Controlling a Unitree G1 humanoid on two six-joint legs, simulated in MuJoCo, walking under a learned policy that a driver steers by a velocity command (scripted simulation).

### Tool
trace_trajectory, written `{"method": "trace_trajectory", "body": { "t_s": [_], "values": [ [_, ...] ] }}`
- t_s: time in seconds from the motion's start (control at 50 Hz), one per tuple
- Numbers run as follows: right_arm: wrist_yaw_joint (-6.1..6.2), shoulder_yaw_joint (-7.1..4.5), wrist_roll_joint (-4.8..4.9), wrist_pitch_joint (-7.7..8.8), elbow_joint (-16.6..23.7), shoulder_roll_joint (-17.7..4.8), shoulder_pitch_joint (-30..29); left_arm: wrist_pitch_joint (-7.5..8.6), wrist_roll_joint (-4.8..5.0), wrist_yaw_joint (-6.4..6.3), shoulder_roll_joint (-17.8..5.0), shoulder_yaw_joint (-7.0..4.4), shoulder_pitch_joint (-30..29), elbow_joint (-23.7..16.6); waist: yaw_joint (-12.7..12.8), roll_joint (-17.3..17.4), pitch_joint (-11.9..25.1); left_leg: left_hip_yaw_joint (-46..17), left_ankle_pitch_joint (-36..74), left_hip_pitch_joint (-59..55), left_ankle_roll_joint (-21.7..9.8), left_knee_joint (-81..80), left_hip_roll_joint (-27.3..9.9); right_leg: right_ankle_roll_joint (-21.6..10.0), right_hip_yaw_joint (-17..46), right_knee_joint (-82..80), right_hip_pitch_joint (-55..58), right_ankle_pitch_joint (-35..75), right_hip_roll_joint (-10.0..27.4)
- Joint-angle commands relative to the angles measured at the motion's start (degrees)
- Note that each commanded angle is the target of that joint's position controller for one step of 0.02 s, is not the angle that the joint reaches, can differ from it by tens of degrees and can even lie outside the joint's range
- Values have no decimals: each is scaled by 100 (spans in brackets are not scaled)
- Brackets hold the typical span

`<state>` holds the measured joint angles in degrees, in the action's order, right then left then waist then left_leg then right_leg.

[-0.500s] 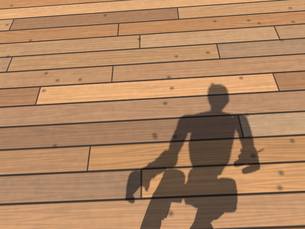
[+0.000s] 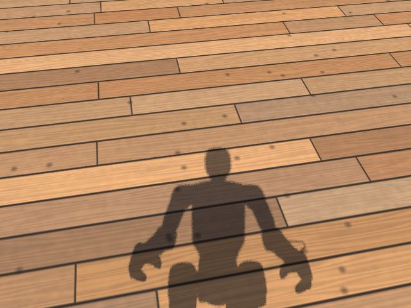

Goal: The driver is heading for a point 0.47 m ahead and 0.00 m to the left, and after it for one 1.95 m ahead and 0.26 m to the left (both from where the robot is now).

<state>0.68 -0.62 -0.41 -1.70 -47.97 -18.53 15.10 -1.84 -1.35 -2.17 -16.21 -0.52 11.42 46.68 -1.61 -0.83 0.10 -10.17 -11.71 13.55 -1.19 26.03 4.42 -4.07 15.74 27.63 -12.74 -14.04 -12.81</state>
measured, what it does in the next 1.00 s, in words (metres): walks ahead: right foot, then left foot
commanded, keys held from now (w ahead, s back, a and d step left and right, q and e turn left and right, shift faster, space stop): q+shift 0.16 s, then shift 0.06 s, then e+shift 0.06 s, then w+e+shift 0.56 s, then q+shift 0.16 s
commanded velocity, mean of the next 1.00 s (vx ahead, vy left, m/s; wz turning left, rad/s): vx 0.45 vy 0.00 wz -0.18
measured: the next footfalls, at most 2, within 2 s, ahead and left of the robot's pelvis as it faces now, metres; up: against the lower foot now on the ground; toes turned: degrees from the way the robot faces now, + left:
right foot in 0.36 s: +0.08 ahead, -0.08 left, +0.00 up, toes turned +21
left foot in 0.70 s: +0.23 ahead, +0.16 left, +0.00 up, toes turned -7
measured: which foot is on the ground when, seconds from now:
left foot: down 0.00-0.36, up 0.38-0.68, down 0.70-1.00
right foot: up 0.00-0.34, down 0.36-0.70, up 0.72-1.00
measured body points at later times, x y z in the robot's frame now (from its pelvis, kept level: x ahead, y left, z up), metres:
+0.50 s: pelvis +0.07 +0.00 +0.01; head +0.08 -0.02 +0.46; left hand +0.04 +0.28 -0.11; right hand +0.26 -0.24 -0.10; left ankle +0.05 +0.13 -0.69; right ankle +0.04 -0.09 -0.74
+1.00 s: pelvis +0.33 +0.03 -0.01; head +0.37 +0.03 +0.44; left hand +0.61 +0.21 -0.09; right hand +0.22 -0.24 -0.13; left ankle +0.19 +0.17 -0.74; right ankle +0.44 -0.12 -0.70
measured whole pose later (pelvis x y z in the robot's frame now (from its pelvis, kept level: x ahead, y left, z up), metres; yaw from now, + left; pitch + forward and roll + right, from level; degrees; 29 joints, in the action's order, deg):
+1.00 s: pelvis +0.33 +0.03 -0.01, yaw -12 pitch +3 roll +1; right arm -0.3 -2.1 -1.1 5.3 -50.8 -16.9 27.7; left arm 2.0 -2.8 4.4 -18.7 -2.2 0.6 39.9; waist -4.9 -2.5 -0.6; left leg 5.2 -21.0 -4.7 -0.1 12.9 0.4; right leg -3.4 0.5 47.0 -39.7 -7.9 0.5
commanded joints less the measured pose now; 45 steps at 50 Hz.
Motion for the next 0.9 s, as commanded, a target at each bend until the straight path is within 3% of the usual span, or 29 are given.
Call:
{"method": "trace_trajectory", "body": {
  "t_s": [0.02, 0.06, 0.12, 0.22, 0.28, 0.3, 0.32, 0.34, 0.36, 0.38, 0.4, 0.44, 0.48, 0.54, 0.62, 0.66, 0.68, 0.7, 0.72, 0.74, 0.76, 0.78, 0.8, 0.84, 0.86, 0.9],
  "values": [
    [-51, -411, -2, 73, 269, -1306, 288, 105, 59, -90, -1088, -325, -66, -404, -3, 1190, 83, -2765, 3219, -800, -1562, -712, -2104, 300, -872, 1907, -1139, -1648, 269],
    [-28, -502, 36, 5, 321, -1235, 124, 81, 48, -19, -888, -285, -285, -471, 105, 632, -58, -2355, 2423, -582, -1322, -687, -1562, 491, -764, 2759, -1445, -1490, 515],
    [-26, -589, 27, -122, 444, -1148, -26, 63, 62, 51, -702, -193, -389, -562, 152, 600, 33, -2040, 1626, -608, -935, -678, -878, 652, -926, 2319, -1528, -1155, 596],
    [-11, -681, -1, -145, 458, -1126, 212, 115, 123, 44, -833, -162, -505, -689, -49, 928, 458, -2316, 1960, -1030, -817, -512, -826, 658, -1029, 1462, -1251, -933, 667],
    [33, -565, -55, -160, 485, -863, -4, 156, 126, 49, -837, -129, -157, -538, 28, 1015, 672, -2007, 2505, -839, -708, -370, -862, 468, -1210, 760, -438, -756, 855],
    [45, -515, -61, -183, 404, -752, 96, 173, 67, 81, -743, -89, 64, -428, 79, 902, 890, -1929, 886, -624, -681, -484, -750, 361, -1314, 291, 115, -607, 879],
    [37, -479, -84, -204, 337, -699, 126, 177, 24, 99, -590, -41, 161, -321, 144, 822, 764, -1875, -1395, -2, -636, -624, -544, 218, -1394, -167, 802, -331, 842],
    [16, -435, -163, -175, 338, -642, 88, 168, -5, 74, -631, -40, 130, -285, 194, 609, 404, -1756, -2857, 751, -577, -559, -392, 57, -1100, -347, 1208, -863, 864],
    [-2, -387, -217, -122, 431, -520, -177, 193, -32, 56, -898, -70, 515, -201, 444, -124, 105, -1105, -3123, 1396, -469, 508, -165, -177, 112, -965, 1334, -2090, 1592],
    [-47, -340, -124, -31, 766, -422, -736, 203, -71, 98, -1617, -250, 804, -50, 544, -1135, -275, 219, -2277, 2265, -223, 1746, 494, -750, 2378, -2076, 1147, -3622, 2698],
    [-23, -382, -226, 83, 917, -744, -1180, 218, -63, 206, -1609, -325, 791, 50, 516, -682, -914, 340, -1653, 2771, -132, 2181, 43, -995, 3207, -2291, 723, -3781, 2959],
    [-107, -356, -215, 294, 863, -763, -1183, 314, 30, 308, -1305, -312, 621, 20, 335, -427, -794, 308, -790, 2446, 99, 2294, -227, -860, 2492, -2037, 614, -2691, 2463],
    [-207, -310, -299, 387, 875, -634, -1209, 377, 92, 277, -1228, -338, 798, 95, 345, -662, -504, 559, -579, 2015, 269, 2262, -207, -762, 1851, -1976, 523, -1936, 1983],
    [-237, -216, -215, 395, 1128, -437, -1699, 409, 121, 251, -1141, -408, 1102, 193, 496, -802, -483, 723, -489, 1936, 412, 1707, -156, -852, 1744, -1893, 512, -1469, 1755],
    [-212, -126, -66, 436, 1450, -305, -2167, 402, 76, 286, -1146, -538, 1161, 151, 613, -819, -422, 756, -547, 1288, 483, 576, -24, -862, 1912, -1609, 276, -1192, 1669],
    [-117, -140, 43, 483, 1343, -318, -1618, 403, 75, 302, -1152, -583, 746, 1, 233, -706, -280, 789, -96, -336, 404, -169, -27, -642, 1801, -1358, -644, -882, 1530],
    [-23, -216, 38, 523, 1182, -508, -1049, 438, 95, 301, -1102, -582, 658, -40, -52, -451, -64, 750, 57, -1609, 307, -334, -158, -469, 1596, -943, -1356, -671, 1342],
    [101, -357, -36, 569, 1014, -924, -190, 541, 154, 309, -976, -558, 540, -101, -517, -63, 347, 327, -278, -3033, 139, -295, -685, -255, 1145, 60, -2203, -497, 1040],
    [193, -549, -235, 589, 961, -1578, 670, 665, 366, 304, -412, -397, 621, -328, -874, 1406, 1298, -1684, -2452, -4296, -255, -944, -2367, -14, 10, 1988, -3071, -1382, 380],
    [225, -616, -273, 511, 880, -1698, 540, 592, 297, 248, -470, -329, 535, -472, -596, 1531, 1350, -3158, -3564, -3621, -579, -1286, -3036, -41, -520, 3262, -3447, -1397, 672],
    [188, -498, -291, 508, 988, -1163, 169, 498, 124, 247, -675, -355, 266, -454, -419, 787, 699, -2658, -3367, -2906, -574, -1190, -2876, -64, -740, 3863, -3602, -893, 1163],
    [146, -391, -280, 544, 1018, -792, 50, 470, -2, 333, -678, -373, 119, -433, -355, 407, 304, -1881, -2639, -2419, -523, -1260, -2570, -57, -853, 3985, -3609, -536, 1347],
    [118, -330, -280, 572, 972, -599, 47, 428, -48, 431, -631, -383, 145, -403, -238, 429, 130, -1249, -2085, -2155, -452, -1411, -2317, -31, -966, 4020, -3548, -328, 1520],
    [73, -283, -209, 648, 749, -456, 384, 300, -101, 592, -539, -362, -101, -507, -219, 670, -239, -367, -1255, -1924, -343, -1624, -1984, -22, -1208, 4278, -3809, -162, 1726],
    [20, -249, -198, 711, 620, -345, 654, 297, -128, 630, -433, -319, -285, -607, -241, 593, -372, -185, -423, -1816, -414, -1627, -1885, -31, -1190, 4300, -3867, -111, 1702],
    [-69, -195, -171, 822, 389, -199, 915, 336, -156, 634, -242, -240, -575, -817, -89, 566, -550, 261, 2332, -1674, -598, -1469, -1830, 13, -1113, 4077, -3909, -164, 1430]
  ]
}}
Velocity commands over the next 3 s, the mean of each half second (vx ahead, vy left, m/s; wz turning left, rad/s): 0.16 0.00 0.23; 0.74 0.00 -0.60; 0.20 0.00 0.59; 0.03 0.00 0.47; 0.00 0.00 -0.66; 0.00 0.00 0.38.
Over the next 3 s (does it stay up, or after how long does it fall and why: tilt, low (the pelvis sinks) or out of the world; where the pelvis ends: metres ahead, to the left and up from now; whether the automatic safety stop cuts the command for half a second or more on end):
stays up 0.56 0.04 0.00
